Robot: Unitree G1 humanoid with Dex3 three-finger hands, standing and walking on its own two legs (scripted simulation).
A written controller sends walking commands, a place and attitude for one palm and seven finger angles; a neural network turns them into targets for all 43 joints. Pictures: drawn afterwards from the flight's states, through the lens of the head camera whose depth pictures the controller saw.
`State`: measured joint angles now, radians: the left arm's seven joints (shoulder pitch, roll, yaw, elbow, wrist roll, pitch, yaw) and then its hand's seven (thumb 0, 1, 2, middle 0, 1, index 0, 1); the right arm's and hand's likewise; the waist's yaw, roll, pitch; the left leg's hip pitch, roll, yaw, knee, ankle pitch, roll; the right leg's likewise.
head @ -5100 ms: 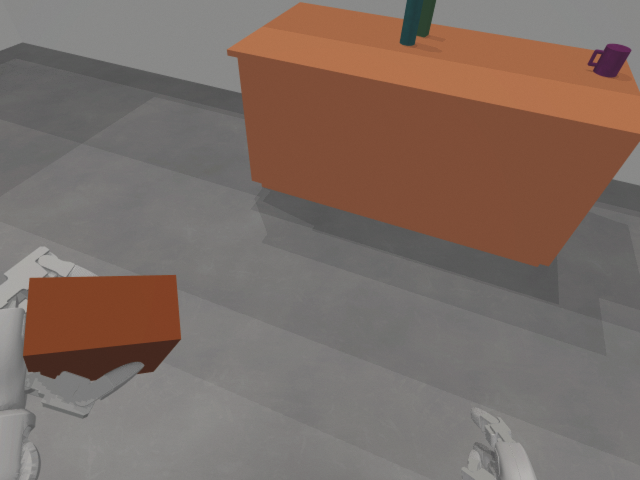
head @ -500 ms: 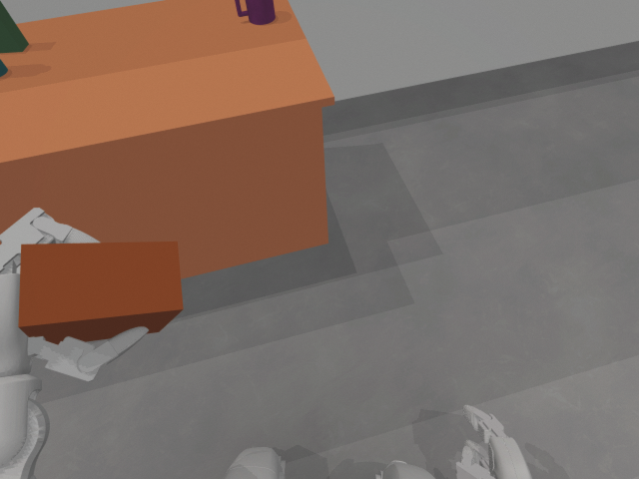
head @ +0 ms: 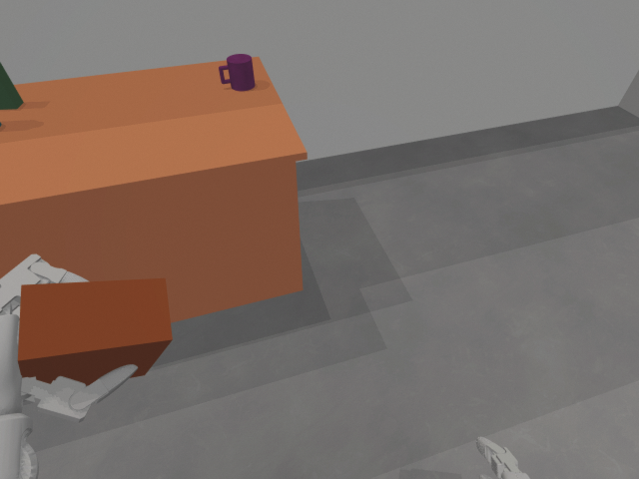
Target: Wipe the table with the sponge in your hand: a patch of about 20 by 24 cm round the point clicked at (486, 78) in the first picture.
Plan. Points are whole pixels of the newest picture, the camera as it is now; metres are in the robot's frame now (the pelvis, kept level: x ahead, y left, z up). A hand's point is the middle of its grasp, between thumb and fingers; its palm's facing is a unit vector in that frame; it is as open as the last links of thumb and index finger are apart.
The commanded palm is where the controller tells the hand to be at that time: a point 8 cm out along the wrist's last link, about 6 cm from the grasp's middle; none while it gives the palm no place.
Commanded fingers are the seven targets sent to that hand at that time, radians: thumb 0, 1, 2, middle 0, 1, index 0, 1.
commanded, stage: take the last steps up to it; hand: left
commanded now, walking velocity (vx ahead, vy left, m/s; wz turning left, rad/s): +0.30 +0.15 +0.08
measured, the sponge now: (114, 336) +0.21 +0.22 +0.14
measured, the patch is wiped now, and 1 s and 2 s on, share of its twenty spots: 0.00 0.00 0.00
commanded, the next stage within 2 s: none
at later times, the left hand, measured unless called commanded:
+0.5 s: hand (82, 249) +0.31 +0.29 +0.16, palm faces +0.40 -0.81 -0.43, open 10.3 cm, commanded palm +0.23 +0.33 +0.18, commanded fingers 0.00 0.10 1.30 -1.20 -1.60 -1.20 -1.60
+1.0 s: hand (120, 193) +0.40 +0.29 +0.17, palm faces +0.35 -0.81 -0.47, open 10.3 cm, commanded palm +0.33 +0.35 +0.18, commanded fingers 0.00 0.10 1.30 -1.20 -1.60 -1.20 -1.60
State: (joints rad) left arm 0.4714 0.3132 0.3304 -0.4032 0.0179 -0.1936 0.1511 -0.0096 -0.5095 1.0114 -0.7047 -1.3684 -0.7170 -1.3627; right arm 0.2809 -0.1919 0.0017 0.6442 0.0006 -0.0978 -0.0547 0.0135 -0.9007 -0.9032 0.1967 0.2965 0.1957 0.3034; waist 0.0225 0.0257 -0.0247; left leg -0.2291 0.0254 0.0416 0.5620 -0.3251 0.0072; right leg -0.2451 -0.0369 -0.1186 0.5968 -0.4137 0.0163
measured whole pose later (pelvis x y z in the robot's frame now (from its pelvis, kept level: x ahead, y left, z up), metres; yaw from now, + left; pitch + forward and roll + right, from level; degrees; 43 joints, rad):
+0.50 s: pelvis +0.08 +0.05 -0.01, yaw +1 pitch -1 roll +1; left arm 0.42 0.39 0.37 -0.50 0.00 -0.23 0.16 -0.01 -0.51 1.01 -0.70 -1.37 -0.72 -1.36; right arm 0.16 -0.18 -0.04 0.61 0.01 -0.09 -0.05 0.01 -0.90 -0.90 0.20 0.30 0.19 0.30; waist 0.00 -0.05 0.10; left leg -0.32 0.03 0.17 0.59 -0.26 0.04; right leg -0.41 -0.10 -0.05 1.14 -0.54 0.02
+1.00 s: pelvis +0.19 +0.06 +0.01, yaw +3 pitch +0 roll +3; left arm 0.48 0.34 0.33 -0.50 0.01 -0.25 0.13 -0.01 -0.51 1.01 -0.70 -1.37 -0.72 -1.37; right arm 0.18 -0.26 -0.04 0.64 0.00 -0.07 -0.04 0.01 -0.90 -0.90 0.20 0.30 0.20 0.30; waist -0.01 -0.03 0.11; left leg -0.55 0.10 0.06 0.94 -0.27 -0.01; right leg -0.20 -0.11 -0.18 0.49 -0.30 -0.02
